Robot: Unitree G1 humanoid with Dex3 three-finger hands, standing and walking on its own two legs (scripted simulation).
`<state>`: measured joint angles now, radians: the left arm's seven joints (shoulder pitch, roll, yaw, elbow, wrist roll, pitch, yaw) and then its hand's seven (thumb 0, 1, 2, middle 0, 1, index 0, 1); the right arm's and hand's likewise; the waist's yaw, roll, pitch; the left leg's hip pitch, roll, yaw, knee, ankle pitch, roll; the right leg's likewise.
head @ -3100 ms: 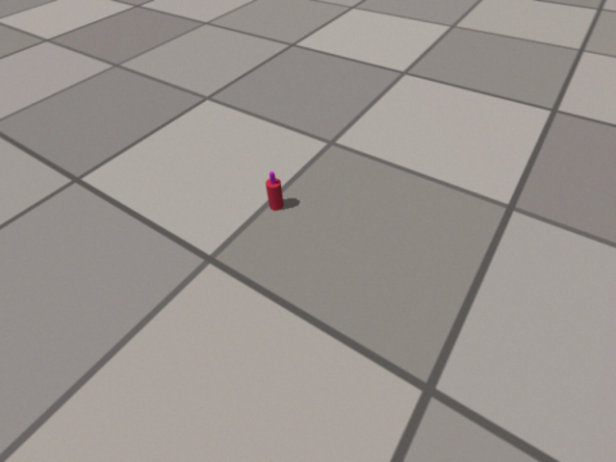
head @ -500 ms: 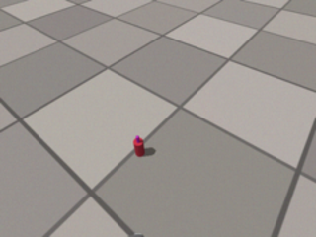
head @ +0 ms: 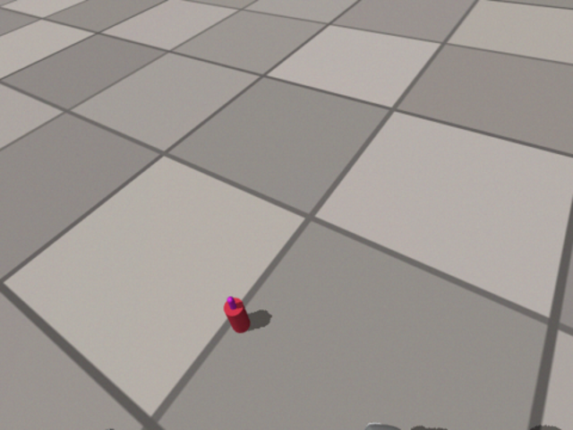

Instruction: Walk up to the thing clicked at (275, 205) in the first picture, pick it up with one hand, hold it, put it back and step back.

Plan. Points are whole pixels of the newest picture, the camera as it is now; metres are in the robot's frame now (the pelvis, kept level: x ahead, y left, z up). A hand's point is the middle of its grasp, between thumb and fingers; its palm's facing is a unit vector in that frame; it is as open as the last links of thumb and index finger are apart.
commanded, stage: walk up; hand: left
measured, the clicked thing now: (235, 312) +0.60 +0.26 -0.65
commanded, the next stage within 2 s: stand in 1.70 s
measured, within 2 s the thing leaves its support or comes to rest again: neither
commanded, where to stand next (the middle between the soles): +0.27 +0.05 m, yaw +0 degrees
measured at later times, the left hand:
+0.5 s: hand (105, 428) +0.18 +0.34 -0.15, palm faces -0.04 -0.93 -0.37, open 7.4 cm
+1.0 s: hand (143, 358) +0.28 +0.29 -0.13, palm faces -0.04 -0.94 -0.33, open 7.4 cm
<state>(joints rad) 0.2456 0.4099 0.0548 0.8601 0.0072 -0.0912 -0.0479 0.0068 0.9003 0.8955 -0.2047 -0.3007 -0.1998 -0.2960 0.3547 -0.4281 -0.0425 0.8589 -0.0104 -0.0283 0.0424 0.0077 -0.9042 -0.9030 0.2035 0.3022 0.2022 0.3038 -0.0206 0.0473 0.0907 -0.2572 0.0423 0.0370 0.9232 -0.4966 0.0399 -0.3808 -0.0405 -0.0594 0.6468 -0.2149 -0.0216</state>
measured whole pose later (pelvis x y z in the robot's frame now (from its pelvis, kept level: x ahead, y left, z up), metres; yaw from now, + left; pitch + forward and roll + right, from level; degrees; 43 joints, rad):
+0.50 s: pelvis +0.13 +0.05 +0.01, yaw +0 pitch -2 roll +0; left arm 0.28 0.44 0.03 0.92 0.00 -0.02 -0.01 0.01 0.90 0.90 -0.20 -0.30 -0.20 -0.30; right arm 0.26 -0.39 -0.03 0.87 -0.01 -0.06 0.02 0.00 -0.90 -0.90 0.20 0.30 0.20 0.30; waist 0.00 -0.04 0.11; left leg -0.32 0.05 0.07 0.61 -0.26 0.02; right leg -0.42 -0.05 0.00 0.95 -0.45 -0.03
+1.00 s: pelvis +0.16 +0.04 +0.02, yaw -1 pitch -3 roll +0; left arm 0.04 0.35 -0.01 1.08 -0.01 -0.01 -0.01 0.01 0.90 0.90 -0.21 -0.30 -0.20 -0.30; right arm 0.07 -0.36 0.02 1.11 0.00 -0.02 0.01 0.01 -0.90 -0.90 0.20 0.30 0.20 0.30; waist 0.00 0.00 0.08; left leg -0.19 0.05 0.09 0.47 -0.23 -0.01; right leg -0.24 -0.05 -0.02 0.48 -0.20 0.02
